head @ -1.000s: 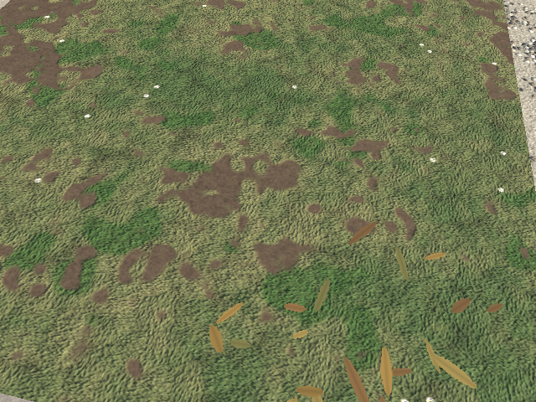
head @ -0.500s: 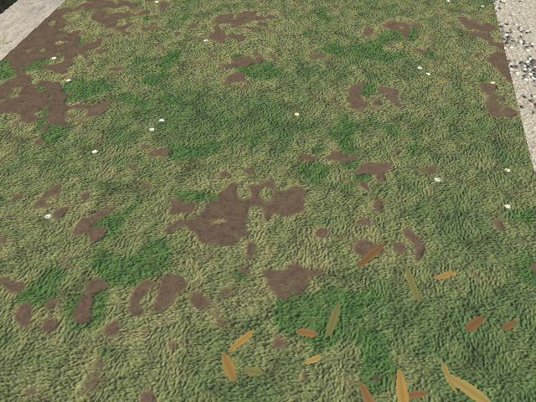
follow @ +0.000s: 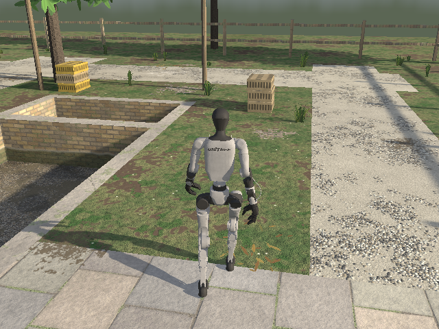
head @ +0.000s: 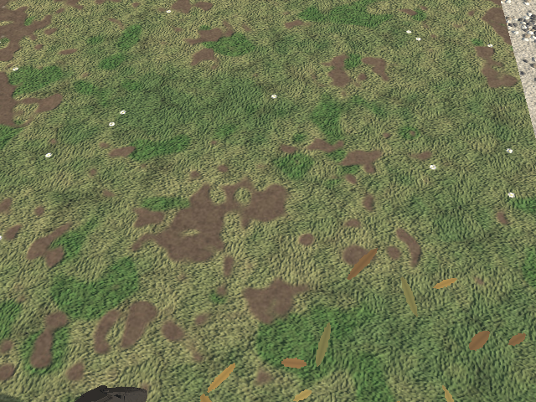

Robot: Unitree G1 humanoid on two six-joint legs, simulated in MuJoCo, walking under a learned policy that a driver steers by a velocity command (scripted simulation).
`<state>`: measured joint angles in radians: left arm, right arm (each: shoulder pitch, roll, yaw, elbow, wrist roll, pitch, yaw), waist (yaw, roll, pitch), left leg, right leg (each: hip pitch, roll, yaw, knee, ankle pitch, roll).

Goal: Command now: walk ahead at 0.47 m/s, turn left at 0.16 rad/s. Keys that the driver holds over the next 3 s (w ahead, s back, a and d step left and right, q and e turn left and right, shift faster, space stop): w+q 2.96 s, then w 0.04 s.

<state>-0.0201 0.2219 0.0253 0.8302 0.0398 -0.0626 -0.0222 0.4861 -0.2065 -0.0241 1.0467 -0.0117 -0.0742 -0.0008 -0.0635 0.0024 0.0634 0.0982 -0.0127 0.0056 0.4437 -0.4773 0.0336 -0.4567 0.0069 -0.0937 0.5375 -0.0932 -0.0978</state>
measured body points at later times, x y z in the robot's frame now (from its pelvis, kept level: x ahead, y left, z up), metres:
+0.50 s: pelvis +0.26 +0.00 +0.01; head +0.30 +0.01 +0.45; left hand +0.16 +0.22 -0.14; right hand +0.50 -0.17 -0.11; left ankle +0.39 +0.10 -0.70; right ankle +0.12 -0.09 -0.72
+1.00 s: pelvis +0.54 +0.08 +0.02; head +0.57 +0.12 +0.46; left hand +0.62 +0.39 -0.08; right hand +0.64 -0.18 -0.10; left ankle +0.38 +0.08 -0.72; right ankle +0.75 +0.04 -0.68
